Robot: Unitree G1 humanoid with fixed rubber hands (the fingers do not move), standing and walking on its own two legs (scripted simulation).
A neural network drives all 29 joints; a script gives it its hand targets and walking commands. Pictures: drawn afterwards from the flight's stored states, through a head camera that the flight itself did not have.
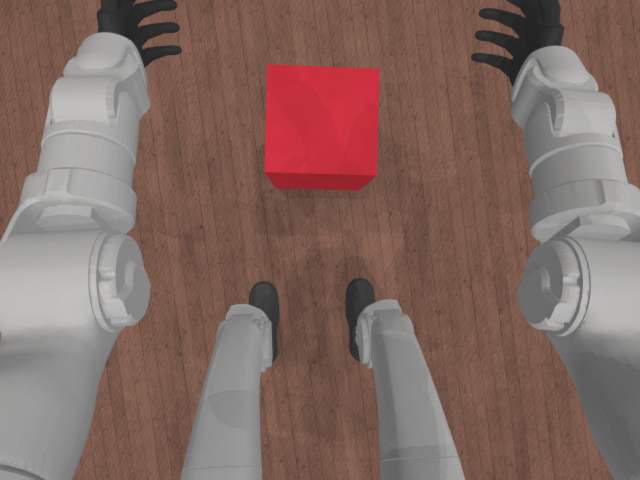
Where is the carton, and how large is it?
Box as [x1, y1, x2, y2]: [265, 64, 378, 190]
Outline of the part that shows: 267,64 265,173 275,187 356,190 361,188 376,175 378,69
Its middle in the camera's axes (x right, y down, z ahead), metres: +0.00 -0.22 +0.84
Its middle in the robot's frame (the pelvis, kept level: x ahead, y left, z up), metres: +0.57 -0.02 -0.53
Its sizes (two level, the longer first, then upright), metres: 0.210 0.200 0.250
